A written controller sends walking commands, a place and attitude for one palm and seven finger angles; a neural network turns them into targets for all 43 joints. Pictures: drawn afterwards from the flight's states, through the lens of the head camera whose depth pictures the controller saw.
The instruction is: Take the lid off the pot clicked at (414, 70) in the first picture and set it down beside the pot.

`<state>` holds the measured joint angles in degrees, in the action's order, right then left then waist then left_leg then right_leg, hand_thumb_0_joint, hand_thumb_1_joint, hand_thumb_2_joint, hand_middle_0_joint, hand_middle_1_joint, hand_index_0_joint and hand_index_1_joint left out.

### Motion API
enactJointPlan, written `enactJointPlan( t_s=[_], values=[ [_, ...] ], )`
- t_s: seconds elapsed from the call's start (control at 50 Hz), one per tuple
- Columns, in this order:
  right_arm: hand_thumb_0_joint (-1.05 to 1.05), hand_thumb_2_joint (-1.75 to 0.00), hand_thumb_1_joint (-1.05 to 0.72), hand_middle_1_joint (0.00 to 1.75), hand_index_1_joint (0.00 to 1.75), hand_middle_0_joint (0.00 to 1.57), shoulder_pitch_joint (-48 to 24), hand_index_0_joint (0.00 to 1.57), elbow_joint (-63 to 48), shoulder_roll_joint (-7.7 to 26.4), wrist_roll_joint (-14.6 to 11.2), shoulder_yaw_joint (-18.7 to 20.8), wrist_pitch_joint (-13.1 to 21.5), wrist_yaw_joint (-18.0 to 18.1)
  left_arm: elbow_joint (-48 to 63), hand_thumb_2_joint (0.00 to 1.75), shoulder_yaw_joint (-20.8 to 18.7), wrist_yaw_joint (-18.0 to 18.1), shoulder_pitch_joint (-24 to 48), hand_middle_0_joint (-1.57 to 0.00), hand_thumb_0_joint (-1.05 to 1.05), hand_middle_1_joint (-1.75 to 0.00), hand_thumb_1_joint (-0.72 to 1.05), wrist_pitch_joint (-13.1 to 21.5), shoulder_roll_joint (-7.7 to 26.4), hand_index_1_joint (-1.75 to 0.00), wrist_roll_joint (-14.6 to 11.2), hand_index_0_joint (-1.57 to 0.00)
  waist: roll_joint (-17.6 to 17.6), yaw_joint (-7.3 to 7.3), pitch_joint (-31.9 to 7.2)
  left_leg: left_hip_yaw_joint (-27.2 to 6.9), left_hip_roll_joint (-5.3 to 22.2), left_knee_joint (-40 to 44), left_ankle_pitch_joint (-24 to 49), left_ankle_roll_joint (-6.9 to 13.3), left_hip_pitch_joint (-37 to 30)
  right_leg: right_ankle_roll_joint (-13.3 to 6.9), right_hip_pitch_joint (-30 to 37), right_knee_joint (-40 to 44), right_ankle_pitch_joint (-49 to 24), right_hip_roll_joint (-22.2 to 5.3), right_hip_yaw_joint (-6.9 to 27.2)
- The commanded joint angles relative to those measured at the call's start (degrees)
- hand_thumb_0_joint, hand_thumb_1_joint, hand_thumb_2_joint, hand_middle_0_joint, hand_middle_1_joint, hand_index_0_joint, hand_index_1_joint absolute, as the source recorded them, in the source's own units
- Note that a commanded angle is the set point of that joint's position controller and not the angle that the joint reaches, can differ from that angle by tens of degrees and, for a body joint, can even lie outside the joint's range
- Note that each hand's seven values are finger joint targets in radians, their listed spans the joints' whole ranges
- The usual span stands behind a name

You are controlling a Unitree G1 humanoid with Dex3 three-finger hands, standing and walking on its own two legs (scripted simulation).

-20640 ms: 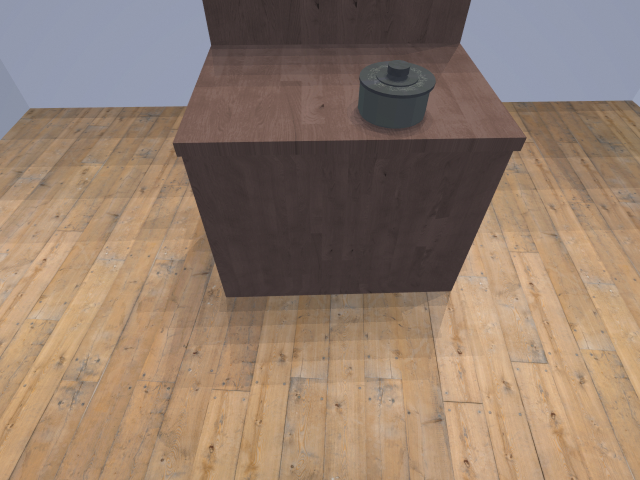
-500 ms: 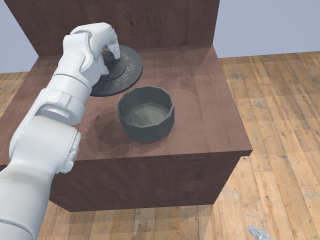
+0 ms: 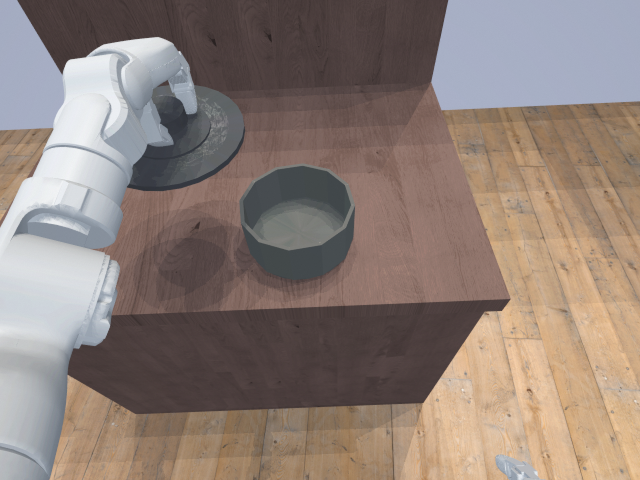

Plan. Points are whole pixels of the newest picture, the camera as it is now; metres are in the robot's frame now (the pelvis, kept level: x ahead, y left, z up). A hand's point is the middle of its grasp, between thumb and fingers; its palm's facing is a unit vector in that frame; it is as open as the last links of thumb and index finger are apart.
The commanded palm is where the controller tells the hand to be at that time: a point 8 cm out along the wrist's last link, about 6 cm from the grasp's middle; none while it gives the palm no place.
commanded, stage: move the lid sideways beside the pot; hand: left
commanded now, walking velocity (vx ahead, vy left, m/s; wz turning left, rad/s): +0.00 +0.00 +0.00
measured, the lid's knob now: (163, 116) +0.52 +0.18 +0.19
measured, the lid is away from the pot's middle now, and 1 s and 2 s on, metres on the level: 0.15 0.23 0.24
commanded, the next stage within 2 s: lower the lid onto the table in 0.78 s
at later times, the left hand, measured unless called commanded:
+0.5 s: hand (101, 123) +0.48 +0.24 +0.20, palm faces -0.30 -0.07 -0.95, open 8.4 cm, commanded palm +0.48 +0.24 +0.28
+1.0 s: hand (85, 130) +0.47 +0.25 +0.20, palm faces -0.31 -0.07 -0.95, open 8.4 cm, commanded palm +0.47 +0.25 +0.27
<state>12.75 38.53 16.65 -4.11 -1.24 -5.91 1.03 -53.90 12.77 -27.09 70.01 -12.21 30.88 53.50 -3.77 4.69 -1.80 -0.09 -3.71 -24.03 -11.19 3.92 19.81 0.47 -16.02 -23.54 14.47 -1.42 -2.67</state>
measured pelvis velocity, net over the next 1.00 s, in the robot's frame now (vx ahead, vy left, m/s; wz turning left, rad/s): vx -0.01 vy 0.01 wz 0.01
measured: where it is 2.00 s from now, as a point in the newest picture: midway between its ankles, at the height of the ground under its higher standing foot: outside the picture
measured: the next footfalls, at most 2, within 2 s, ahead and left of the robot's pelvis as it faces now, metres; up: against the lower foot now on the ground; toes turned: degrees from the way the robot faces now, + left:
none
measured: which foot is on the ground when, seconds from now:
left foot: down 0.00-1.00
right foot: down 0.00-1.00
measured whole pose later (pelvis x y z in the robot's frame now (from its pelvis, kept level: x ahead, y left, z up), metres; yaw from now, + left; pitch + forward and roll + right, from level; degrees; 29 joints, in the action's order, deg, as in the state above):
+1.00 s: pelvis -0.01 +0.01 +0.00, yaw +1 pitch +8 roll -2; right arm 13.9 38.6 17.1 -4.9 -0.8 -8.1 0.9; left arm -53.8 10.3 -30.6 69.1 -4.9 39.0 53.1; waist -3.0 4.5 -1.1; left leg -0.8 -4.0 -26.3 -11.3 4.8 22.3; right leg 1.1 -16.9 -22.9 13.4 -1.5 -3.4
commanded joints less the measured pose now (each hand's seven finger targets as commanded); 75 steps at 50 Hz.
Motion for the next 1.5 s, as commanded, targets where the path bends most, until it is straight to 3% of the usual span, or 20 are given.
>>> enactJointPlan(
  t_s=[0.0, 0.06, 0.08, 0.16, 0.22, 0.3, 0.36, 0.4, 0.46, 0.6, 0.68, 0.76, 0.88, 0.94, 1.0, 1.16, 1.28, 1.38, 1.44, 1.48],
  values=[
    [0.0, -0.9, -0.9, 0.3, 0.3, 0.2, -0.59, 0.2, -5.91, 7.87, 0.09, 3.11, 1.18, 0.24, 12.63, 1.09, -5.36, 3.0, 35.33, -0.82, 0.0, -1.01, 0.51, 0.85, 16.96, -1.0, 1.44, -0.83, 2.86, 0.4, -26.71, -4.32, 0.54, -2.63, 24.67, 1.03, -20.87, -2.71, 1.72, 0.85, -22.17, 2.67, 0.61],
    [0.0, -0.9, -0.9, 0.3, 0.3, 0.2, 0.02, 0.2, -5.39, 8.4, -0.26, 3.22, 0.34, 0.2, 8.96, 1.09, -4.12, 2.07, 33.03, -0.82, 0.0, -1.01, 0.51, 0.88, 15.89, -1.0, 0.85, -0.83, 4.98, 1.0, -23.02, -3.97, 0.63, -2.28, 21.64, 1.05, -18.53, -2.59, 0.31, 1.43, -20.32, 2.86, 0.1],
    [0.0, -0.9, -0.9, 0.3, 0.3, 0.2, -0.13, 0.2, -5.6, 8.73, -0.25, 3.3, 0.15, 0.22, 11.83, 1.09, -6.06, 2.18, 35.18, -0.82, 0.0, -1.01, 0.51, 1.33, 19.05, -1.0, 1.03, -0.83, 3.86, 0.67, -25.22, -3.96, 0.71, -2.01, 21.08, 1.02, -19.16, -2.62, 1.52, 1.34, -20.39, 2.74, 0.34],
    [0.0, -0.9, -0.9, 0.3, 0.3, 0.2, 0.29, 0.2, -6.24, 8.33, 0.09, 3.7, 0.5, 0.42, 18.08, 1.09, -7.52, 2.53, 38.56, -0.82, 0.0, -1.01, 0.51, 3.63, 21.85, -1.0, 1.41, -0.83, -0.59, 0.71, -29.95, -5.1, 0.99, -3.36, 27.53, 1.02, -24.19, -2.75, 1.18, 1.02, -21.7, 2.98, 0.64],
    [0.0, -0.9, -0.9, 0.3, 0.3, 0.2, 1.03, 0.2, -5.73, 8.25, -0.12, 3.64, 0.51, 0.44, 16.81, 1.09, -6.27, 2.23, 38.09, -0.82, 0.0, -1.01, 0.51, 3.98, 20.34, -1.0, 1.23, -0.83, -1.92, 0.97, -27.78, -5.59, 1.25, -3.02, 27.45, 0.6, -24.64, -2.89, -1.28, 1.32, -19.24, 3.34, -0.21],
    [0.0, -0.9, -0.9, 0.3, 0.3, 0.2, 1.74, 0.2, -5.39, 8.79, -0.08, 3.65, 0.29, 0.33, 12.4, 1.09, -9.11, 2.13, 33.68, -0.82, 0.0, -1.01, 0.51, 4.18, 23.33, -1.0, 1.16, -0.83, 0.97, 0.39, -26.22, -5.43, 1.22, -2.88, 25.92, 0.6, -22.31, -3.0, -0.65, 1.33, -18.84, 3.37, -0.42],
    [0.0, -0.9, -0.9, 0.3, 0.3, 0.2, 1.48, 0.2, -5.36, 8.8, -0.18, 3.76, -0.1, 0.08, 12.93, 1.09, -5.68, 1.64, 34.89, -0.82, 0.0, -1.01, 0.51, 4.11, 19.83, -1.0, 1.01, -0.83, 0.22, 0.95, -25.93, -5.46, 1.29, -3.13, 26.5, 0.4, -22.62, -2.87, -2.17, 1.35, -18.45, 3.39, -0.59],
    [0.0, -0.9, -0.9, 0.3, 0.3, 0.2, 1.58, 0.2, -5.11, 9.15, -0.56, 3.61, -0.44, 0.15, 10.88, 1.09, -5.8, 1.27, 34.56, -0.82, 0.0, -1.01, 0.51, 3.86, 20.84, -1.0, 1.27, -0.83, 1.45, 1.1, -24.26, -5.34, 1.41, -2.69, 23.5, 0.35, -21.06, -2.82, -2.61, 1.54, -16.71, 3.47, -0.87],
    [0.0, -0.9, -0.9, 0.3, 0.3, 0.2, 1.84, 0.2, -5.71, 9.17, -0.02, 3.92, -0.16, 0.35, 16.09, 1.09, -8.19, 1.51, 38.21, -0.82, 0.0, -1.01, 0.51, 5.39, 24.67, -1.0, 1.54, -0.83, -1.27, 0.91, -29.66, -5.61, 1.23, -3.51, 26.43, 0.62, -24.24, -2.93, -1.05, 1.28, -18.57, 3.42, -0.24],
    [0.0, -0.9, -0.9, 0.3, 0.3, 0.2, 2.43, 0.2, -5.57, 9.19, -0.25, 3.82, -0.39, 0.64, 13.55, 1.09, -9.98, 1.14, 35.11, -0.82, 0.0, -1.01, 0.51, 6.92, 27.25, -1.0, 1.67, -0.83, -1.84, 0.44, -27.7, -5.63, 1.62, -3.7, 27.78, 0.5, -23.68, -2.94, -1.91, 1.42, -18.07, 3.54, -0.59],
    [0.0, -0.9, -0.9, 0.3, 0.3, 0.2, 2.27, 0.2, -5.47, 9.3, -0.56, 3.85, -0.99, 0.35, 11.88, 1.09, -7.01, 0.23, 33.63, -0.82, 0.0, -1.01, 0.51, 6.98, 23.55, -1.0, 0.98, -0.83, -1.24, 1.01, -24.72, -5.54, 1.7, -3.74, 26.64, 0.41, -22.48, -2.83, -3.78, 1.67, -16.74, 3.66, -0.96],
    [0.0, -0.9, -0.9, 0.3, 0.3, 0.2, 2.36, 0.2, -5.77, 9.07, -0.25, 4.15, -1.11, 0.03, 15.81, 1.09, -6.77, -0.22, 34.0, -0.82, 0.0, -1.01, 0.51, 7.57, 22.94, -1.0, 0.47, -0.83, -2.11, 1.3, -27.31, -6.28, 1.66, -4.69, 29.47, 0.37, -25.17, -2.81, -4.32, 1.69, -16.85, 3.94, -0.91],
    [0.0, -0.9, -0.9, 0.3, 0.3, 0.2, 2.44, 0.2, -4.67, 9.41, -0.62, 3.78, -1.02, 0.43, 12.25, 1.09, -6.64, -0.34, 35.44, -0.82, 0.0, -1.01, 0.51, 6.97, 23.01, -1.0, -0.24, -0.83, -1.71, 1.31, -24.44, -5.67, 1.21, -3.09, 21.55, 0.58, -22.34, -2.96, -4.11, 2.1, -14.39, 3.79, -1.25],
    [0.0, -0.9, -0.9, 0.3, 0.3, 0.2, 2.59, 0.2, -5.13, 9.78, -0.39, 3.9, -0.52, 0.33, 14.07, 1.09, -9.48, 0.45, 34.39, -0.82, 0.0, -1.01, 0.51, 7.34, 26.44, -1.0, 0.09, -0.83, -1.01, 0.43, -26.59, -5.58, 1.27, -3.52, 22.99, 0.65, -22.15, -3.26, -1.98, 1.78, -16.38, 3.51, -0.83],
    [0.0, -0.9, -0.9, 0.3, 0.3, 0.2, 2.54, 0.2, -4.79, 9.3, -0.7, 3.4, -0.72, 0.47, 9.7, 1.09, -7.42, 0.55, 32.87, -0.82, 0.0, -1.01, 0.51, 7.12, 24.02, -1.0, 0.56, -0.83, 0.72, 0.64, -23.35, -5.05, 1.28, -2.61, 18.91, 0.65, -19.32, -3.0, -2.33, 1.79, -14.81, 3.69, -1.29],
    [0.0, -0.9, -0.9, 0.3, 0.3, 0.2, 2.45, 0.2, -6.06, 9.21, -0.13, 3.88, -0.76, 0.48, 14.1, 1.09, -9.81, 1.48, 32.58, -0.82, 0.0, -1.01, 0.51, 9.1, 26.56, -1.0, 1.0, -0.83, -2.57, 0.39, -28.07, -5.29, 1.49, -3.87, 24.94, 0.8, -22.27, -3.1, -1.51, 1.03, -17.55, 3.65, -0.55],
    [0.0, -0.9, -0.9, 0.3, 0.3, 0.2, 2.97, 0.2, -4.93, 9.55, -0.84, 3.61, -1.42, 0.88, 7.22, 1.09, -7.95, 1.33, 27.7, -0.82, 0.0, -1.01, 0.51, 8.83, 23.96, -1.0, -0.18, -0.83, 2.08, 0.96, -21.09, -3.93, 1.52, -2.82, 17.1, 1.2, -16.98, -2.76, -2.91, 1.86, -14.7, 3.67, -1.12],
    [0.0, -0.9, -0.9, 0.3, 0.3, 0.2, 3.52, 0.2, -5.04, 9.34, -0.46, 3.93, -0.9, 1.45, 12.93, 1.09, -7.61, 2.37, 32.21, -0.82, 0.0, -1.01, 0.51, 10.24, 24.68, -1.0, 0.79, -0.83, -2.18, 1.53, -26.25, -4.59, 1.65, -3.7, 19.42, 1.32, -21.45, -2.82, -3.22, 1.9, -14.8, 3.81, -0.68],
    [0.0, -0.9, -0.9, 0.3, 0.3, 0.2, 4.61, 0.2, -4.74, 9.87, -0.25, 3.92, -0.45, 1.75, 14.09, 1.09, -11.44, 2.92, 30.92, -0.82, 0.0, -1.01, 0.51, 11.82, 29.23, -1.0, 0.04, -0.83, -2.42, 0.9, -27.7, -4.7, 1.93, -3.9, 21.12, 1.26, -21.66, -3.1, -1.87, 1.61, -16.11, 3.61, -0.62],
    [0.0, -0.9, -0.9, 0.3, 0.3, 0.2, 4.59, 0.2, -4.38, 9.38, -0.36, 3.78, -0.4, 1.84, 11.35, 1.09, -9.55, 2.96, 29.73, -0.82, 0.0, -1.01, 0.51, 11.69, 26.22, -1.0, -0.39, -0.83, -2.28, 1.43, -26.35, -4.48, 1.74, -3.79, 20.16, 1.37, -21.08, -2.84, -2.74, 1.63, -15.7, 3.82, -0.76]
  ],
)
